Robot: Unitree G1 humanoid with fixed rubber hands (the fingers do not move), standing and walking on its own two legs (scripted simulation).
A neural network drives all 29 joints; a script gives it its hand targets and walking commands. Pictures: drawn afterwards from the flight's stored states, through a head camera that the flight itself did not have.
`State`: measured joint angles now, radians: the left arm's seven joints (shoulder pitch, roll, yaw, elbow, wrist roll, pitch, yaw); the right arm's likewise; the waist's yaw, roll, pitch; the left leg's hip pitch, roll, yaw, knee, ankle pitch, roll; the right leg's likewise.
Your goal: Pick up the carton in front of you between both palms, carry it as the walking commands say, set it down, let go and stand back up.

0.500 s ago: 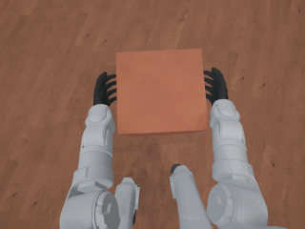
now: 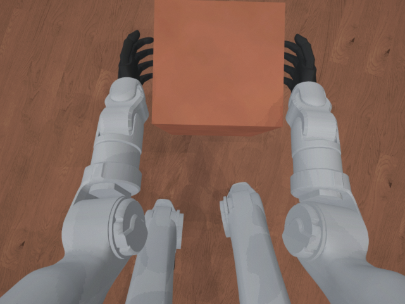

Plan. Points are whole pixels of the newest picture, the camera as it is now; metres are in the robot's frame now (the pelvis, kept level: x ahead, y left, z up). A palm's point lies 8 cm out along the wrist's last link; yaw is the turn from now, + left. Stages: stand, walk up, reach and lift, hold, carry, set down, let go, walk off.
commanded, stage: set down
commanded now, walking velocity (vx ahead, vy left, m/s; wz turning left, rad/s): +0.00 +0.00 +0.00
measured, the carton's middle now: (214, 84) +0.51 -0.09 -0.19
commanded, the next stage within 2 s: none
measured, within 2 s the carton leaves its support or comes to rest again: rests again in 0.94 s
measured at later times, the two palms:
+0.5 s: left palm (158, 87) +0.55 +0.03 -0.25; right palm (284, 95) +0.48 -0.26 -0.25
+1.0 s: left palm (158, 92) +0.55 +0.04 -0.29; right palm (278, 102) +0.47 -0.25 -0.29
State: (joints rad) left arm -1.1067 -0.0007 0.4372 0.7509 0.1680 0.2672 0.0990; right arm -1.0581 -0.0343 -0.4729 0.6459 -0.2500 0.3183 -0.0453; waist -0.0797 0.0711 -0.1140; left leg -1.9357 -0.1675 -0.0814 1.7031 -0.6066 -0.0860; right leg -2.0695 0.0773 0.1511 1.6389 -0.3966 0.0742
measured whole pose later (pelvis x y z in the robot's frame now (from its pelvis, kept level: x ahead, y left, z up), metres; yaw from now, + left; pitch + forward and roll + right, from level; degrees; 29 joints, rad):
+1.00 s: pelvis -0.01 +0.01 -0.11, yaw +2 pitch +42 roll -1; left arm -1.53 0.20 0.13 1.06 0.01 0.22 0.18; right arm -1.33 -0.21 -0.53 0.85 -0.14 0.24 0.02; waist -0.17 0.08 0.30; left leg -2.21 -0.23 -0.07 2.14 -0.67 -0.07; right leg -2.28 0.00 0.09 2.04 -0.49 0.09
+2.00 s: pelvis -0.02 +0.00 -0.13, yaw +1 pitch +36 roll -1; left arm -1.57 0.39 -0.07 1.02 -0.18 0.14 0.12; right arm -1.47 -0.42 -0.35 1.14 0.16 0.02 -0.04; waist -0.14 0.02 0.47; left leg -2.18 -0.12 -0.06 2.22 -0.67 -0.07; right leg -2.27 -0.05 0.03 2.11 -0.47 0.02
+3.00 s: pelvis +0.01 -0.01 +0.10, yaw +0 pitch +47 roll +2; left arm -1.27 0.28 0.20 0.90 0.03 0.25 0.06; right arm -1.12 -0.27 -0.42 0.79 0.01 0.20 0.01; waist -0.14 0.05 -0.05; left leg -1.68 -0.07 -0.06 1.31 -0.45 -0.04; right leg -1.76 0.00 0.05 1.24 -0.30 0.02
